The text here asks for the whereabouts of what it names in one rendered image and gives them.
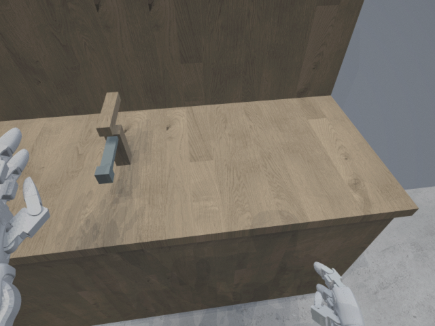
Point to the robot right hand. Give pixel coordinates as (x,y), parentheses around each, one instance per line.
(342,309)

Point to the tap lever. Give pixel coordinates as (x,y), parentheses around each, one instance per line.
(104,173)

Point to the robot left hand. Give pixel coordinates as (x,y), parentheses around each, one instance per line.
(28,220)

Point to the counter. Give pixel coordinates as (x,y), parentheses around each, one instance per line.
(235,169)

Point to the robot left forearm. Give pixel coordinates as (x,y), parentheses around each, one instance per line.
(10,297)

